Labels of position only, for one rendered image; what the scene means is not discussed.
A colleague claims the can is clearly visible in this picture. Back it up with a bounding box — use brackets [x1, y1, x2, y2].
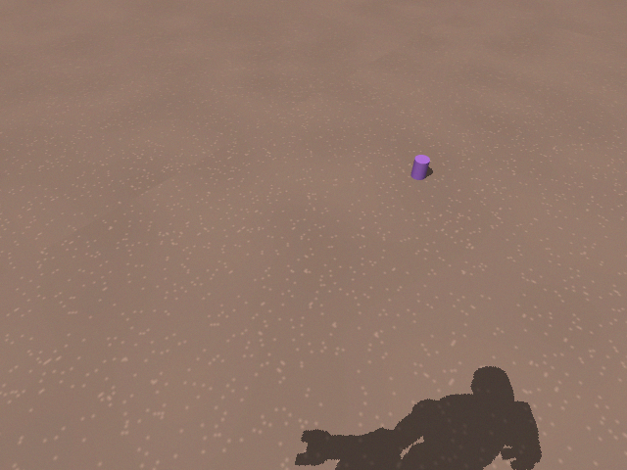
[411, 155, 430, 180]

